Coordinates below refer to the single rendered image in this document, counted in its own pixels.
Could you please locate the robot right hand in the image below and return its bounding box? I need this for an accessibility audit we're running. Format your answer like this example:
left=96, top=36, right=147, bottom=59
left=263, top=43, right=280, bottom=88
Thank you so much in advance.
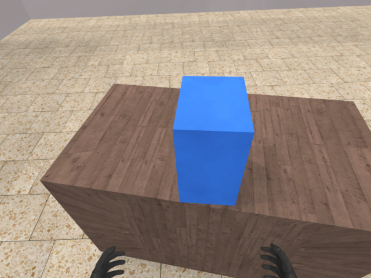
left=260, top=243, right=297, bottom=278

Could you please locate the robot left hand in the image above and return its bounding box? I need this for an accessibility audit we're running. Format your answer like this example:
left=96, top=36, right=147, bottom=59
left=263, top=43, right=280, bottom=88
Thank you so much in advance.
left=90, top=246, right=126, bottom=278

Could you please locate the pedestal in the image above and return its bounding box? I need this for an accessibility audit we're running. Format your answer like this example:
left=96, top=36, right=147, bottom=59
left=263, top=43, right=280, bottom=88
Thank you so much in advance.
left=40, top=83, right=371, bottom=278

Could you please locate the carton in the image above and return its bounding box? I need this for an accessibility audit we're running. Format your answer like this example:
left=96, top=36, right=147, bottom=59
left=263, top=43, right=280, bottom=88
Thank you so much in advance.
left=173, top=76, right=254, bottom=206

